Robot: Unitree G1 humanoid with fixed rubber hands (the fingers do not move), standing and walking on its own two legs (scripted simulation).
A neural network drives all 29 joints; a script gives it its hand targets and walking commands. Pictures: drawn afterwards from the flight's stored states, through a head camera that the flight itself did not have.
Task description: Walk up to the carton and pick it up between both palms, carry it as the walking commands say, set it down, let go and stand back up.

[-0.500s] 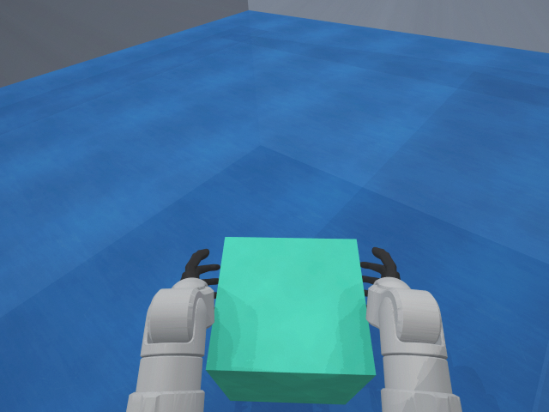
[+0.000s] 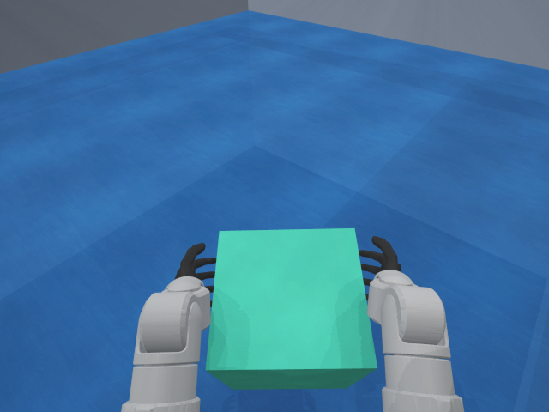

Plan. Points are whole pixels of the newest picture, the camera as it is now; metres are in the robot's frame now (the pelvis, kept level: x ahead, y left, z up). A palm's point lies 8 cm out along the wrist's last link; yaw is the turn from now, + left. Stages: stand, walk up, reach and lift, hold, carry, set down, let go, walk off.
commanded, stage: carry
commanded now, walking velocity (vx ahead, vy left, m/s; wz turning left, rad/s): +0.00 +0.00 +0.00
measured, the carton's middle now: (288, 316) +0.31 +0.00 -0.02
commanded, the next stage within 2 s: hold in 0.64 s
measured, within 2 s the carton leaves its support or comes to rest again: neither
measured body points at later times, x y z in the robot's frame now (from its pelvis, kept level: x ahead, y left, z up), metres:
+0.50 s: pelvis +0.00 +0.01 +0.00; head -0.01 +0.01 +0.45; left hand +0.30 +0.15 +0.08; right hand +0.31 -0.13 +0.08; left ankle +0.01 +0.11 -0.74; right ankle +0.05 -0.10 -0.74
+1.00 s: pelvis +0.00 -0.01 +0.01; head -0.05 -0.04 +0.45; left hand +0.27 +0.18 +0.06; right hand +0.33 -0.11 +0.06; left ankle +0.01 +0.12 -0.74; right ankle +0.05 -0.12 -0.74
